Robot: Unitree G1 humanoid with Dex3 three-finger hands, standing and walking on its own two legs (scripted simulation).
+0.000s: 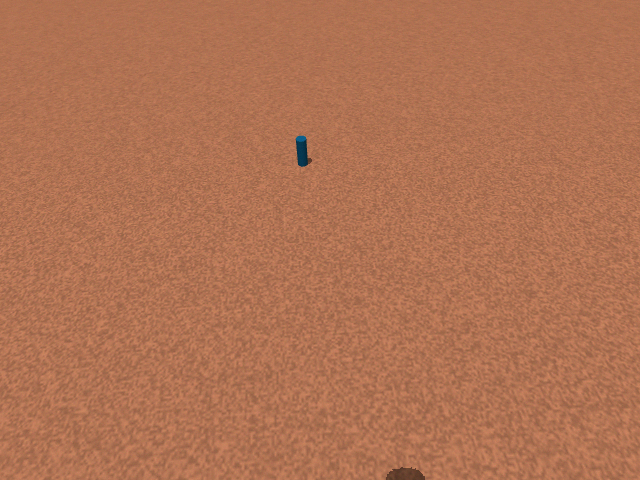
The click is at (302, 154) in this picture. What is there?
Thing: squat round
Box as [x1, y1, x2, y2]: [296, 136, 307, 166]
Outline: 298,136 296,137 298,164 303,166 307,163 306,142 304,136
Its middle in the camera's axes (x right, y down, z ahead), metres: -0.08 -0.44 +1.94
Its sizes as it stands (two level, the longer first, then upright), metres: 0.051 0.051 0.152
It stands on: the floor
